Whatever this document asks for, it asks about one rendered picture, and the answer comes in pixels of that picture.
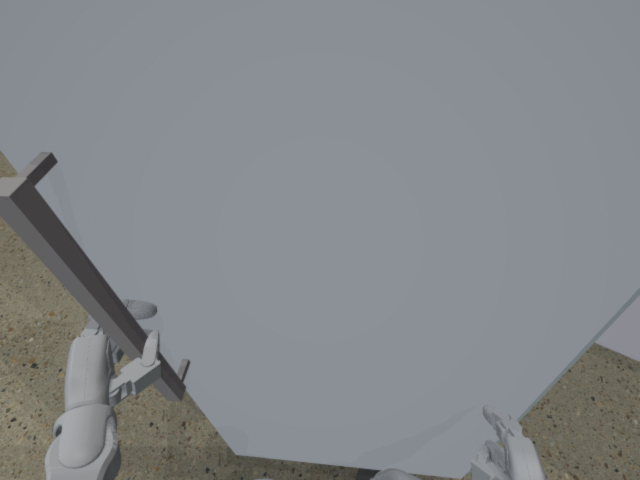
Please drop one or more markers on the right robot hand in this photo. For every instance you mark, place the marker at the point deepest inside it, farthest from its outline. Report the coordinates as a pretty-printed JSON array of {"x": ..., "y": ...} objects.
[{"x": 518, "y": 460}]

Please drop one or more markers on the robot right shin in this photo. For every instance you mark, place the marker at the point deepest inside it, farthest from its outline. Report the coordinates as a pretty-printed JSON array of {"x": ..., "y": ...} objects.
[{"x": 388, "y": 469}]

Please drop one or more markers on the handle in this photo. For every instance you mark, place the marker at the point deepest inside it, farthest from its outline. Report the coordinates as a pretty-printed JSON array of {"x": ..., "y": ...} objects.
[{"x": 27, "y": 213}]

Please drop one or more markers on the robot left forearm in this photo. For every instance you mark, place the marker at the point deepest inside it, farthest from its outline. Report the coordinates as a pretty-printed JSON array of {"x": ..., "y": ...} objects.
[{"x": 86, "y": 445}]

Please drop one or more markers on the left robot hand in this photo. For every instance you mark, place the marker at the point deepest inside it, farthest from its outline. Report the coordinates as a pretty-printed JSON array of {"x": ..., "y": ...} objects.
[{"x": 91, "y": 363}]

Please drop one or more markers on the fridge door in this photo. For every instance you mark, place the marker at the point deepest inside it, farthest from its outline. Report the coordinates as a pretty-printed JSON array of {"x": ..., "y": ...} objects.
[{"x": 360, "y": 220}]

